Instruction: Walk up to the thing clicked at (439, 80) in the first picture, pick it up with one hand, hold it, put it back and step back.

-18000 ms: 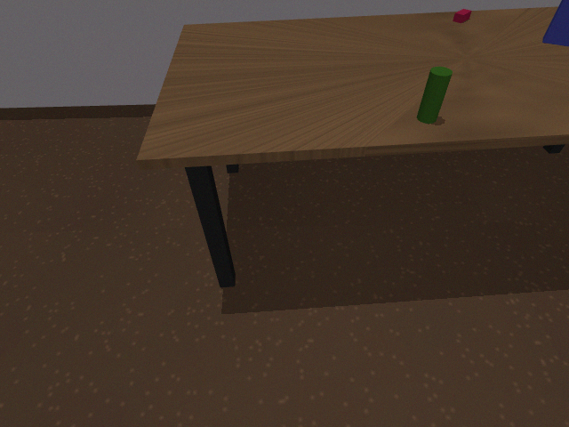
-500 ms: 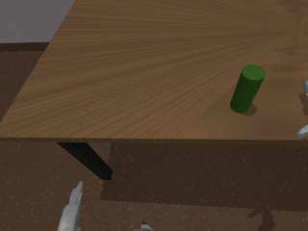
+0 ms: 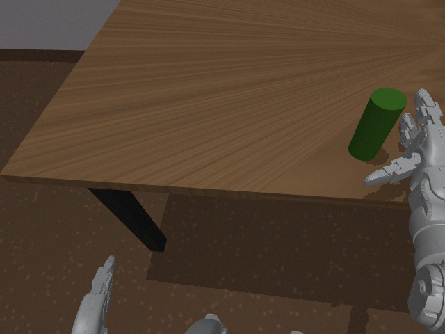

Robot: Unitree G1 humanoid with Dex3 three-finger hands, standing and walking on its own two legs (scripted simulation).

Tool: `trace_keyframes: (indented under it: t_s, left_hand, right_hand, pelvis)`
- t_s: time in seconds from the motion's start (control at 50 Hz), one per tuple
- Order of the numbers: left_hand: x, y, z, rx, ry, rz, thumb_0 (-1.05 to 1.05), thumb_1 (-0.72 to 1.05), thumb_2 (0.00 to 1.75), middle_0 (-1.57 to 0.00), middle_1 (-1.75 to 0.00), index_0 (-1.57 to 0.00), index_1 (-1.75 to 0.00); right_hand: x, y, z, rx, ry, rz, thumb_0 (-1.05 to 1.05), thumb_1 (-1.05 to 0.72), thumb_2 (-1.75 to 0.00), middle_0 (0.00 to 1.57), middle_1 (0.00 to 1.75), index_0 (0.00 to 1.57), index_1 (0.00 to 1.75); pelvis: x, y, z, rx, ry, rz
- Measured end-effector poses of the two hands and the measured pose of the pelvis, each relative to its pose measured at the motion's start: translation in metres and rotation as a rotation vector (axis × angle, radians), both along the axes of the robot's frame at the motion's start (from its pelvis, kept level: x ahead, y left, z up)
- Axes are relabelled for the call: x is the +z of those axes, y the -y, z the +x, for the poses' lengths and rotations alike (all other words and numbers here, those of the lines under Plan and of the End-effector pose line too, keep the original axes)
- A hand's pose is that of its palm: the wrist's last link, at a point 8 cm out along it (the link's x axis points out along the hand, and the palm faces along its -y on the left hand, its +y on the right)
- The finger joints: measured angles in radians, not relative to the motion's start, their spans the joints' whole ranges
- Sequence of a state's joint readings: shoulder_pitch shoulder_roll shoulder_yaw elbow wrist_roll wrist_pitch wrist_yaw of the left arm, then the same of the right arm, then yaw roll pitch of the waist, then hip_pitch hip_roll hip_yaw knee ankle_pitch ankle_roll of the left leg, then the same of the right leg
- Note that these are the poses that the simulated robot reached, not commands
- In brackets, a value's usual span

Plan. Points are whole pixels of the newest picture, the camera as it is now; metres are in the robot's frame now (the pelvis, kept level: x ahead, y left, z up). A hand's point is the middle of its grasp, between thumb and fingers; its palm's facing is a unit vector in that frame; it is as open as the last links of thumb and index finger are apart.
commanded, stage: close in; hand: right
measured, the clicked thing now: (374, 127) +0.49 -0.19 +0.07
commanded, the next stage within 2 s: rest palm in 0.18 s
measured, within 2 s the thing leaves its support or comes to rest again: leaves its support in 1.44 s
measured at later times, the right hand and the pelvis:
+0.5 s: hand (370, 134) +0.48 -0.19 +0.06, palm faces +0.17 +0.99 +0.01, open 17.4 cm; pelvis +0.01 +0.00 +0.00, yaw +0 degrees
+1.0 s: hand (371, 132) +0.48 -0.19 +0.07, palm faces +0.17 +0.98 +0.03, open 11.9 cm; pelvis +0.01 +0.01 +0.00, yaw +0 degrees
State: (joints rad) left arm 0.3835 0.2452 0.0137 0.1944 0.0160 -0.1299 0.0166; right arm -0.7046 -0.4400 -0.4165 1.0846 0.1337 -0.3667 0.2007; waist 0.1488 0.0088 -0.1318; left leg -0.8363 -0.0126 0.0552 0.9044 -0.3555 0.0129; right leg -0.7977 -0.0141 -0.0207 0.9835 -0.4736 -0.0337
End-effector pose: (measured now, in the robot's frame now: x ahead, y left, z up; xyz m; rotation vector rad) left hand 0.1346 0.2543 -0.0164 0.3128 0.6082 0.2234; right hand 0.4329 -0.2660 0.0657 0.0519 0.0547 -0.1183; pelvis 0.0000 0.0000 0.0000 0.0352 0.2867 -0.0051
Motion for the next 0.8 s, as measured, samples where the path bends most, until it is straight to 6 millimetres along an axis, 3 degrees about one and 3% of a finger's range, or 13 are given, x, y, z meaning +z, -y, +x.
trace_keyframes:
  t_s: [0.12, 0.4, 0.7, 0.8]
  left_hand:
    - [-0.003, -0.012, -0.01, 0.025, -0.04, 0.032, -0.01, -0.52, 0.03, -0.06, -0.06, -0.07, -0.04]
    - [-0.006, -0.004, 0.01, 0.012, -0.025, -0.012, 0.0, -0.54, 0.05, -0.06, -0.06, -0.06, -0.05]
    - [-0.003, -0.011, 0.01, 0.005, -0.036, 0.011, -0.01, -0.54, 0.06, -0.06, -0.06, -0.05, -0.06]
    - [-0.005, -0.008, 0.008, 0.002, -0.035, -0.009, -0.01, -0.54, 0.06, -0.06, -0.05, -0.05, -0.05]
  right_hand:
    - [-0.003, -0.004, 0.007, -0.027, 0.023, -0.02, -0.01, 0.61, -0.05, 0.03, 0.06, 0.04, 0.06]
    - [-0.001, -0.027, 0.014, -0.025, 0.0, -0.026, -0.01, 0.61, -0.03, 0.04, 0.05, 0.05, 0.05]
    - [0.006, -0.023, 0.038, -0.042, 0.013, -0.036, -0.01, 0.6, -0.06, 0.38, 0.22, 0.39, 0.23]
    - [0.002, -0.024, 0.035, -0.029, 0.002, -0.039, -0.01, 0.58, -0.11, 0.49, 0.31, 0.5, 0.31]
  pelvis:
    - [-0.004, -0.001, -0.003, 0.007, -0.009, -0.001]
    - [-0.001, -0.001, 0.009, 0.003, -0.012, -0.002]
    - [-0.004, -0.005, 0.009, 0.003, -0.034, -0.004]
    - [-0.004, -0.005, 0.009, 0.006, -0.037, -0.005]
